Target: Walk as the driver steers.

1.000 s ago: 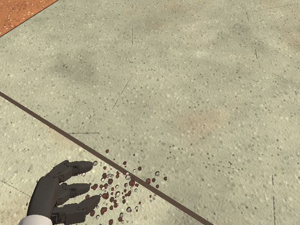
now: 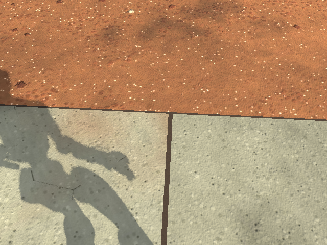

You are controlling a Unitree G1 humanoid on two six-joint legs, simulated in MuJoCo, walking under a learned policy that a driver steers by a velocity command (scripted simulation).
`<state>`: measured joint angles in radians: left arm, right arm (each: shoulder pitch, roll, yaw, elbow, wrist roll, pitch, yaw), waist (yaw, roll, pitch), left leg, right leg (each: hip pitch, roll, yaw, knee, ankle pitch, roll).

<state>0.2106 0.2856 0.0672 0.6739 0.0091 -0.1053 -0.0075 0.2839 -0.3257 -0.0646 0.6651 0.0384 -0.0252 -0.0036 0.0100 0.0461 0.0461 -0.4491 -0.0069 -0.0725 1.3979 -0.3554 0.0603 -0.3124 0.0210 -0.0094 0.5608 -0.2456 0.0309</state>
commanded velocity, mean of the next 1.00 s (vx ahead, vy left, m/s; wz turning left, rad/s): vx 0.79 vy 0.00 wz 0.67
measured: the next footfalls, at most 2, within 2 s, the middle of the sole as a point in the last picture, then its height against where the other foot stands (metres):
left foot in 0.34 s outside the picture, level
right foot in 0.78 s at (132, 149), level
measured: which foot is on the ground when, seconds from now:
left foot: up 0.00-0.32, down 0.34-0.78, up 0.80-1.00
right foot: down 0.00-0.32, up 0.34-0.76, down 0.78-1.00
